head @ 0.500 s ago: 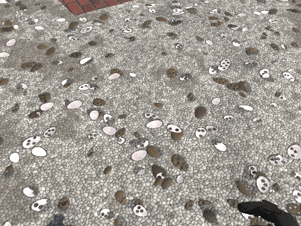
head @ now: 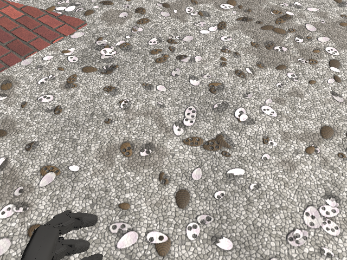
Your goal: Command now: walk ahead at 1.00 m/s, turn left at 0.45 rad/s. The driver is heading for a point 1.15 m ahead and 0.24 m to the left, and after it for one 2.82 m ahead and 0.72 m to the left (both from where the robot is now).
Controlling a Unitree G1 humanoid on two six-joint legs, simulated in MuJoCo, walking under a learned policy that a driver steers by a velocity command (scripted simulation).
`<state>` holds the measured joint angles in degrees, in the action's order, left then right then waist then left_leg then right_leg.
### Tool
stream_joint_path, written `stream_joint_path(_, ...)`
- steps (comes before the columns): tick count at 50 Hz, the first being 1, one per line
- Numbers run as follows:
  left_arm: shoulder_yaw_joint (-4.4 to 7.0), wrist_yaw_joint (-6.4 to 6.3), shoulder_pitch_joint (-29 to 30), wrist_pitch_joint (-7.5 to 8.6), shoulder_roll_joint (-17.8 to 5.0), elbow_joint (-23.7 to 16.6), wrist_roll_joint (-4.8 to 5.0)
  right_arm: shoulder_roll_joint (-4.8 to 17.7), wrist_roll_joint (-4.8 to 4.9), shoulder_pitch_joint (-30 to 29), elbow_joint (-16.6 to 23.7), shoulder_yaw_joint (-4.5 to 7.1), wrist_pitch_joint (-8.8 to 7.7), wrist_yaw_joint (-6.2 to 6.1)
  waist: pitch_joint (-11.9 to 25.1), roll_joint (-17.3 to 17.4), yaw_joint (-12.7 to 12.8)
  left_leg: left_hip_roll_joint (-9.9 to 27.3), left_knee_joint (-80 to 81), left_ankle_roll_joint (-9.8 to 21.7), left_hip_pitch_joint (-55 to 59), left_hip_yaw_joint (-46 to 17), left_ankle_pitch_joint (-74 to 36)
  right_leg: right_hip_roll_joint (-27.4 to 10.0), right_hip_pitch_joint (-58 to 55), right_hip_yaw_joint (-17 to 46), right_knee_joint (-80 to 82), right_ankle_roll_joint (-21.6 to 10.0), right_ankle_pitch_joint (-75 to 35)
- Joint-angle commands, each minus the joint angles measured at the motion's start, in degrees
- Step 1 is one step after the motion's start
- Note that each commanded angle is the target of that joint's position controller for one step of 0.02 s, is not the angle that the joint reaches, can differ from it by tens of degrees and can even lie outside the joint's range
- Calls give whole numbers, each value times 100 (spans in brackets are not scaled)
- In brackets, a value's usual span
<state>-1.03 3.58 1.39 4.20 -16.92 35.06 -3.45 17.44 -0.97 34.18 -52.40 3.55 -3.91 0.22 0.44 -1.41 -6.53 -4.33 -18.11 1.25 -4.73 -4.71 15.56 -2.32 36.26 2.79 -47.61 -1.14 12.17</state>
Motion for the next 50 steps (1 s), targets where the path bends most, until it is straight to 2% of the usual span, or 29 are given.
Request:
stream_joint_path(1,10,39,-37,46,-351,-335,144,1040,90,-1093,752,237,-193,82,-391,603,735,1203,1447,1017,-2088,-1368,-1088,214,-2166,-359,909,121,-936)
stream_joint_path(3,107,-80,-141,45,-549,-275,133,1020,136,-865,664,231,-181,120,-262,478,758,1254,864,853,-1506,-1300,-1939,247,-2478,-308,1361,67,-900)
stream_joint_path(5,279,-257,-1201,87,-789,77,25,1099,147,-681,558,255,-151,132,506,138,1232,796,-1235,648,-1326,-870,-3295,433,-3838,-415,1663,-65,-349)
stream_joint_path(6,417,-384,-2095,128,-1098,177,-69,961,191,-814,650,225,-191,137,1041,-78,1696,493,-2860,507,-2194,-672,-2488,-428,-5011,419,1794,-244,567)
stream_joint_path(7,529,-489,-2808,123,-1478,225,-200,113,239,-663,847,47,-212,81,1727,-1080,1641,145,-4725,467,-3337,-294,1146,-2159,-6059,2576,2362,-470,2644)
stream_joint_path(8,601,-510,-2611,28,-1575,222,-63,257,280,-541,1063,23,-127,53,1949,-1500,1386,167,-5755,507,-4027,-48,987,-2614,-5681,4619,3335,-876,3760)
stream_joint_path(9,507,-501,-2055,18,-1002,191,9,445,133,-1033,1000,62,-11,36,876,-692,1209,569,-5976,511,-4396,13,438,-2254,-4930,3794,3374,-845,3556)
stream_joint_path(10,433,-460,-1854,61,-629,237,65,418,48,-1364,1001,66,43,98,319,-303,1146,741,-5778,468,-4377,65,156,-1948,-4323,2752,3325,-786,2393)
stream_joint_path(11,405,-431,-1760,95,-476,307,41,334,30,-1455,974,65,105,156,57,-240,989,857,-5623,400,-4191,69,62,-1702,-3879,2042,3429,-674,1458)
stream_joint_path(15,385,-374,-2038,292,-294,761,238,-21,-90,-2072,1348,-8,379,336,-415,-503,665,1168,-5346,289,-4383,130,-199,-1487,-3381,493,3802,-516,-416)
stream_joint_path(18,384,-365,-1874,367,-239,892,220,22,-80,-2771,1730,-72,385,442,-569,-401,505,1149,-4646,328,-4336,355,-1005,-1182,-3210,-679,4009,-352,-1548)
stream_joint_path(21,432,-410,-1933,370,-506,1028,217,44,-69,-3405,1952,-174,362,588,-819,-58,533,834,-2964,577,-3224,1128,-1751,-871,-2913,-1648,4285,-159,-2615)
stream_joint_path(23,492,-451,-2261,334,-834,1087,220,173,-54,-3369,1905,-158,350,581,-546,-122,477,326,-2584,784,-2471,1604,-1684,-905,-3416,-1825,3648,-70,-5385)
stream_joint_path(25,605,-527,-2187,146,-1269,1006,170,496,-42,-2349,1648,-45,331,489,134,-428,-175,-56,-2520,997,-1374,1611,-1066,-1137,-3797,-1794,2005,-46,-7201)
stream_joint_path(26,648,-546,-1961,41,-1399,902,144,740,-49,-1247,1337,84,321,415,667,-484,-707,-172,-2455,1168,-189,1411,-792,-1249,-3490,-1674,610,-116,-7299)
stream_joint_path(27,645,-513,-1883,-15,-1358,838,96,1035,-58,-209,951,259,325,276,1114,-181,-1063,-216,-2131,1324,1371,998,-476,-1063,-2534,-1632,-1274,-80,-5815)
stream_joint_path(28,443,-390,-2094,26,-550,730,28,1414,-33,-725,921,369,386,133,691,1250,-359,739,-1771,1495,1991,-514,-255,-4,-789,-1551,-3481,47,811)
stream_joint_path(29,338,-396,-2690,100,-480,151,253,1987,-173,-1136,1318,437,430,97,1968,1834,185,2218,-646,2507,3443,-3818,207,389,924,-383,-4972,144,1749)
stream_joint_path(30,361,-415,-1980,199,-853,197,225,1569,-125,-985,1361,413,445,2,1716,529,-206,2190,124,2261,2985,-3892,764,65,1298,45,-4784,70,933)
stream_joint_path(31,330,-428,-1925,216,-796,263,297,1328,-123,-1203,1215,338,374,-67,738,117,112,2152,251,2006,1916,-3257,553,-187,1233,-46,-4352,12,636)
stream_joint_path(32,287,-422,-1843,177,-679,375,233,1070,-134,-1401,1137,252,251,-66,270,-406,380,1967,295,1776,853,-2684,92,-423,806,-24,-3858,-17,562)
stream_joint_path(33,253,-378,-2024,67,-558,500,186,880,-151,-1600,1140,163,123,-70,72,-537,631,1826,382,1631,-10,-2127,-314,-536,254,85,-3547,-42,544)
stream_joint_path(36,242,-209,-1983,-269,-313,657,221,582,-66,-1568,857,49,-186,0,-497,-232,892,1402,1000,1227,-1107,-852,-454,-649,-92,289,-2570,-23,387)
stream_joint_path(39,223,-140,-1048,-246,-191,408,316,468,2,-1303,709,23,-333,104,-902,107,610,924,1258,611,-851,391,-2426,-446,308,-10,-1145,-186,-852)
stream_joint_path(43,142,14,-375,-128,21,301,360,416,71,-1040,595,-67,-449,52,-725,102,389,877,1569,208,-157,1263,-4245,-57,-244,-907,530,-471,-2377)
stream_joint_path(44,136,28,-506,-131,45,352,392,528,61,-1135,617,-70,-475,17,-537,231,497,974,1442,101,137,1395,-5080,66,-461,-937,719,-554,-2607)
stream_joint_path(47,226,25,-731,-151,-329,454,251,800,-38,-1017,535,-21,-349,-220,-238,705,744,1291,421,-132,1257,1584,-7810,593,-820,-1360,1095,-767,-1878)
stream_joint_path(49,437,-21,-2381,-205,-820,920,262,1091,-195,-1420,662,74,-116,-369,564,844,1654,1467,-1775,-178,1206,1552,-8782,1013,-2375,-1322,1017,-957,-1052)
stream_joint_path(50,654,-77,-3955,-287,-1063,1288,393,1382,-108,-2220,885,166,-59,-414,1258,626,2754,1224,-4219,-208,226,1565,-8620,831,-4125,-677,1527,-1260,-1048)
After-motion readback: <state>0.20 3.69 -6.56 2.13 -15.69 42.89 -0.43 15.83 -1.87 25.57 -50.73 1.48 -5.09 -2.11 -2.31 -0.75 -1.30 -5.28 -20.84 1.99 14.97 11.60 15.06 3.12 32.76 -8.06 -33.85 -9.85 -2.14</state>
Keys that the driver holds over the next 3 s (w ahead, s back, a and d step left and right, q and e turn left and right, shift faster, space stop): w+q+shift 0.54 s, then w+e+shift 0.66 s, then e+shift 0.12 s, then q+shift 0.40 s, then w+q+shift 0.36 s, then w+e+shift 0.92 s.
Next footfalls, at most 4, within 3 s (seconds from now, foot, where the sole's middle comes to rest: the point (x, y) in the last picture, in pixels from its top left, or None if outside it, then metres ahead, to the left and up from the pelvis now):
0.12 right None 0.28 -0.14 -0.78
0.56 left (121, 230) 0.63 0.17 -0.78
1.00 right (102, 146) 1.07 0.26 -0.78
1.42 left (67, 94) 1.45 0.46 -0.78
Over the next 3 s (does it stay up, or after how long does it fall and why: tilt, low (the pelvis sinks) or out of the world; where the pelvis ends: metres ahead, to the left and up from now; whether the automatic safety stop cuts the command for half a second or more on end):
stays up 2.07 0.65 -0.01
